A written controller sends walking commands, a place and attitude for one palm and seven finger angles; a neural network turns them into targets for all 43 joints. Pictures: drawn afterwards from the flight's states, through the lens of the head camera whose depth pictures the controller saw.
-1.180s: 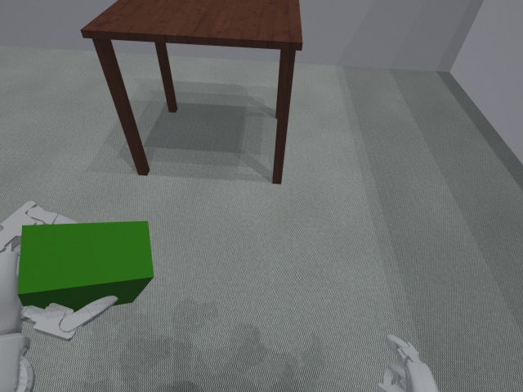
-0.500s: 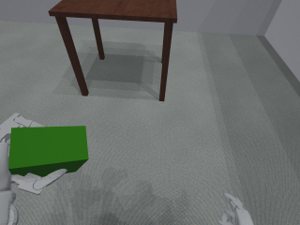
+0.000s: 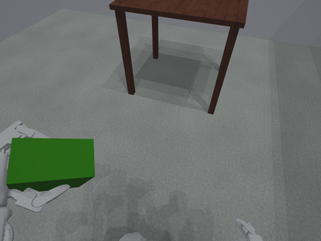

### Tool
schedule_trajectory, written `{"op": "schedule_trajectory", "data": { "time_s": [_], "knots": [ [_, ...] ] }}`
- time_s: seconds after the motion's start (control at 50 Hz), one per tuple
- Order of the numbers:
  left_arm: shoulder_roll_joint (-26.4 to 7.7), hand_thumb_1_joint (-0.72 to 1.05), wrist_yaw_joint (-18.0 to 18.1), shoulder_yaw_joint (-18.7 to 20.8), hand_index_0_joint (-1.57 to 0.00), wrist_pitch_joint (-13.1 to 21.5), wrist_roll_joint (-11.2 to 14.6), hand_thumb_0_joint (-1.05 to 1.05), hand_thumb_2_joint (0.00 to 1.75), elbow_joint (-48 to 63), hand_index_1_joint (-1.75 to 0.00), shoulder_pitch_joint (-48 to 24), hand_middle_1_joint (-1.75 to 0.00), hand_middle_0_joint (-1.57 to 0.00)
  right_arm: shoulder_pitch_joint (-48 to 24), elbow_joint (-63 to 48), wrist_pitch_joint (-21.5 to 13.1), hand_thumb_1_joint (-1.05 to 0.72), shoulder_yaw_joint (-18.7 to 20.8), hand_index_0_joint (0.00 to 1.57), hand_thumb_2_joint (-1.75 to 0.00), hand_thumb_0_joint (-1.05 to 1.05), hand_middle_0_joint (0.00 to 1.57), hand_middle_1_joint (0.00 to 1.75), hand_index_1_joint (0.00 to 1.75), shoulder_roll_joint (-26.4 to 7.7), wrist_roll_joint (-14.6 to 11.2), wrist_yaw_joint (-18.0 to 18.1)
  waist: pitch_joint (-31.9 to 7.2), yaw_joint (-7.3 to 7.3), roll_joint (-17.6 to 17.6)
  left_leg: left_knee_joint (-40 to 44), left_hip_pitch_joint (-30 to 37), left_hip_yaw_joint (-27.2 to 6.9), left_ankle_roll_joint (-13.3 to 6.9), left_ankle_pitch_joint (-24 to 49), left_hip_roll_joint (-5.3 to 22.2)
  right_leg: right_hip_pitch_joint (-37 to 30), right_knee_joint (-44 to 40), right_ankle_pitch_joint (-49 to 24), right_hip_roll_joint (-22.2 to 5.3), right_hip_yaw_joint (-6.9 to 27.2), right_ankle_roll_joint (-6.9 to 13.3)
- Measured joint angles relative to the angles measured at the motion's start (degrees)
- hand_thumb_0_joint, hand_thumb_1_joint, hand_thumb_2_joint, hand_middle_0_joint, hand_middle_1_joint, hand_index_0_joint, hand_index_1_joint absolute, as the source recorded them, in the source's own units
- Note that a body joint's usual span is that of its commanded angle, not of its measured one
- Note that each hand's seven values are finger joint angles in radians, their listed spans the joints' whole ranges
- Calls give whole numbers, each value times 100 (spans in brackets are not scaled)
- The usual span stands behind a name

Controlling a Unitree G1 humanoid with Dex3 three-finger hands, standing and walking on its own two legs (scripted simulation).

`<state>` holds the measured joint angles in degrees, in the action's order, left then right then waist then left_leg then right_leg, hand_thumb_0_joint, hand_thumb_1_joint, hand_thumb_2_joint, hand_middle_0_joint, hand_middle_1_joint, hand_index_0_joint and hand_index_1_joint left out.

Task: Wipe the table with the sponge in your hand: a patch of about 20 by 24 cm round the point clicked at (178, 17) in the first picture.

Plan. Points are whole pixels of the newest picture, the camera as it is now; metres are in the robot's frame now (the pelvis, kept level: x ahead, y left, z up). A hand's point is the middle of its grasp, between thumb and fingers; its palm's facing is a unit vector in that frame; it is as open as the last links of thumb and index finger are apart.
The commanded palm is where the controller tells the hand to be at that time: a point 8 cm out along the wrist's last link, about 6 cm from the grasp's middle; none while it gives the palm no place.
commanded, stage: walk to a spot facing it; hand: left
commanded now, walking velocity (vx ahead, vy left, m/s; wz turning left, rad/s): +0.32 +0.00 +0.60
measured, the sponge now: (63, 166) +0.22 +0.19 +0.15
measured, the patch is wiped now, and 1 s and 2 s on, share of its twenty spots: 0.00 0.00 0.00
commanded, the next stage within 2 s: none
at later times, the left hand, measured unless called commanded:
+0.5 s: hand out of the picture +0.23 +0.30 +0.19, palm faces +0.61 -0.68 -0.40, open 10.5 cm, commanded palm +0.17 +0.33 +0.18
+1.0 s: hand (12, 109) +0.34 +0.33 +0.18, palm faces +0.70 -0.60 -0.39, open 10.5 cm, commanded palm +0.27 +0.35 +0.18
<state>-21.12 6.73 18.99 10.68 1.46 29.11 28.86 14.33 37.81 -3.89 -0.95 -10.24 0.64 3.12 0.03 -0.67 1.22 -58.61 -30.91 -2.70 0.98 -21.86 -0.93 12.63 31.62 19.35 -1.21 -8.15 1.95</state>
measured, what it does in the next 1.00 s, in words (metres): walks ahead, turning left: left foot, then right foot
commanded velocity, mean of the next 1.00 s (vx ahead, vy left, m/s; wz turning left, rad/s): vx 0.37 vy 0.00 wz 0.25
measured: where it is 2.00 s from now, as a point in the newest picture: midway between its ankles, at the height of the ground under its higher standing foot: (149, 191)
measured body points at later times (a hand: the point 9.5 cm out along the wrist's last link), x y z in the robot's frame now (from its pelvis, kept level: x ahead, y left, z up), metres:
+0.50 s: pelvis +0.09 +0.01 +0.00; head +0.11 +0.03 +0.45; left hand +0.19 +0.33 +0.21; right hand +0.32 -0.12 -0.08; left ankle +0.10 +0.14 -0.73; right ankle +0.17 -0.12 -0.68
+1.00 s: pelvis +0.22 +0.03 -0.01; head +0.24 +0.06 +0.44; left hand +0.29 +0.36 +0.20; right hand +0.48 -0.16 -0.08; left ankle +0.25 +0.15 -0.73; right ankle +0.20 -0.11 -0.72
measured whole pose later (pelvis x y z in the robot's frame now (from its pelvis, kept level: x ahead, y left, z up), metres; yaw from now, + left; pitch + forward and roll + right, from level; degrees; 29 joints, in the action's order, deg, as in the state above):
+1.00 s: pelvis +0.22 +0.03 -0.01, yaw +21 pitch -1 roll +1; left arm -22.3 10.7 22.7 13.8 1.5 33.6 26.9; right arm 11.8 32.3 -3.6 3.4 -15.1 -0.3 4.7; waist 4.4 0.6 -3.1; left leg -34.6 -21.1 11.6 -2.5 -10.6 3.5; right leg 12.3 44.7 27.8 -7.7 -8.5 -1.6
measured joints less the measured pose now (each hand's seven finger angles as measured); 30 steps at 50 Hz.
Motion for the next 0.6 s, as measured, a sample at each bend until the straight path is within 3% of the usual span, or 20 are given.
{"op": "schedule_trajectory", "data": {
  "time_s": [0.04,0.08,0.16,0.24,0.26,0.28,0.3,0.34,0.38,0.42,0.48,0.6],
  "knots": [
    [54,-52,10,-5,-70,33,-38,-1,97,-189,-133,19,-133,-69,-3,50,79,-90,53,20,-90,1,21,30,30,-118,-6,55,2,10,-28,-714,-256,336,69,84,176,-218,-128,141,-135,-169,-33],
    [82,-52,30,8,-70,30,-80,-1,97,-331,-133,6,-133,-69,-2,31,133,-90,115,20,-90,1,21,30,30,-221,-5,116,53,42,-101,-766,-343,606,91,151,341,-419,-273,166,-281,-333,-84],
    [139,-52,154,36,-70,-36,-100,-1,97,-253,-133,-70,-133,-69,-17,-164,139,-90,232,20,-90,1,21,30,30,-390,-3,172,240,171,-312,497,-92,1082,16,205,530,-666,-381,255,-569,-618,-175],
    [171,-52,348,95,-70,-56,-55,-1,98,284,-133,-12,-133,-69,-114,-486,74,-90,304,20,-90,2,20,30,30,-486,-33,179,369,287,-545,2147,619,1547,-127,462,309,-542,298,673,-932,-713,-327],
    [186,-52,394,126,-70,-36,-36,-1,98,430,-133,25,-133,-69,-174,-607,57,-90,309,20,-90,2,20,30,30,-535,-51,180,370,310,-490,2510,900,1580,-239,671,281,-318,889,796,-988,-656,-350],
    [159,-52,429,165,-70,-4,-8,-1,98,525,-133,-16,-133,-69,-285,-693,24,-90,339,20,-90,1,20,30,30,-544,-61,181,397,260,-387,2576,931,1527,-419,1330,335,-11,1733,901,-942,-495,-399],
    [61,-52,447,202,-70,22,-4,-1,98,503,-133,-199,-133,-69,-451,-679,-5,-90,376,20,-90,1,20,30,30,-437,-82,170,511,204,-424,2246,852,1469,-483,1309,324,300,2615,1093,-870,-165,-419],
    [-145,-52,366,260,-70,44,-30,-1,98,257,-133,-566,-133,-69,-697,-585,-4,-91,324,19,-90,1,20,30,30,-186,-142,102,589,141,-494,1926,847,1333,-445,818,288,907,3864,1191,-649,339,-438],
    [-250,-52,278,323,-71,-23,-45,-1,98,114,-133,-693,-133,-69,-783,-537,3,-91,199,19,-90,1,20,30,30,44,-175,34,514,63,-466,1965,895,1168,-393,633,303,1413,4262,1074,-557,481,-476],
    [-223,-52,224,360,-71,-25,-25,-1,98,165,-133,-605,-133,-69,-742,-516,-61,-91,66,20,-90,1,20,30,30,233,-188,-17,440,52,-400,2161,998,1040,-346,688,352,1727,3921,779,-604,459,-499],
    [-77,-52,178,323,-71,98,11,-1,98,355,-133,-301,-133,-69,-507,-487,-211,-90,-94,20,-90,1,20,30,30,393,-165,-48,341,128,-232,2487,1200,860,-266,775,442,1724,2737,374,-682,290,-531],
    [83,-52,167,171,-71,168,-27,-1,98,58,-133,-185,-133,-69,-30,-255,-257,-90,-233,20,-90,1,21,30,30,381,-98,62,124,380,93,2453,1395,502,-130,486,594,749,793,244,-410,-83,-589]
  ]
}}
